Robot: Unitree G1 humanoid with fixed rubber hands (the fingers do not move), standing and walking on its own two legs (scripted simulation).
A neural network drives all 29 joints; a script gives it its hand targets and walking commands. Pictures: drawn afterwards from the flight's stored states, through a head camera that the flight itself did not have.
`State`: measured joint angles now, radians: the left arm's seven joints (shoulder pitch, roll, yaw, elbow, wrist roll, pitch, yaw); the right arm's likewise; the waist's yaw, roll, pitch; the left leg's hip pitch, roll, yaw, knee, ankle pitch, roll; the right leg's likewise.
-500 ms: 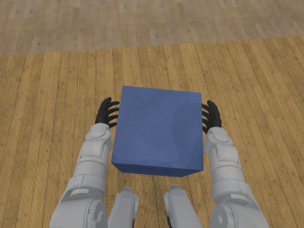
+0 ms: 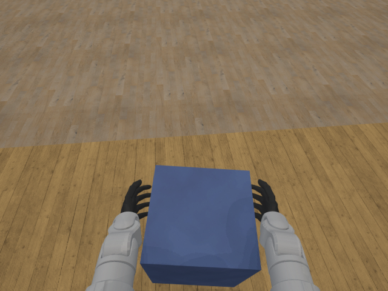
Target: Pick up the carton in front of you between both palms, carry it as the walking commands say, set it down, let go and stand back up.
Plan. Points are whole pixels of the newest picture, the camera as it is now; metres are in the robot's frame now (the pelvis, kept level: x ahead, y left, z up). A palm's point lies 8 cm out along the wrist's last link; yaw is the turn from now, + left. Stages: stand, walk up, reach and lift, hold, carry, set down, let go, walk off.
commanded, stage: reach and lift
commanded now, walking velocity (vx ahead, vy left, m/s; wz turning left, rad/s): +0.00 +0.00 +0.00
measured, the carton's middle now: (197, 230) +0.30 +0.00 -0.09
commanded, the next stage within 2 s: hold in 1.22 s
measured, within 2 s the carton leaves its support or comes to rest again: neither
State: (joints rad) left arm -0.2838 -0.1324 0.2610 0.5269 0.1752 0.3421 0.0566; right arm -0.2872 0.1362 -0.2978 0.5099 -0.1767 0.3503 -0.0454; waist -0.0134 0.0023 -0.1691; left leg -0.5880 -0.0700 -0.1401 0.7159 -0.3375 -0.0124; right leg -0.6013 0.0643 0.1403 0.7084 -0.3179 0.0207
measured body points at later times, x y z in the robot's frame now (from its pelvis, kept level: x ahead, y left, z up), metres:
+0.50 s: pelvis -0.01 +0.00 +0.03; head -0.04 +0.00 +0.47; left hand +0.30 +0.15 +0.04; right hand +0.30 -0.16 +0.04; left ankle +0.01 +0.13 -0.71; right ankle +0.02 -0.13 -0.71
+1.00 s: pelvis +0.00 +0.00 +0.03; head -0.03 +0.00 +0.48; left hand +0.30 +0.15 +0.05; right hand +0.31 -0.16 +0.06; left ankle +0.00 +0.13 -0.71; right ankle +0.01 -0.13 -0.71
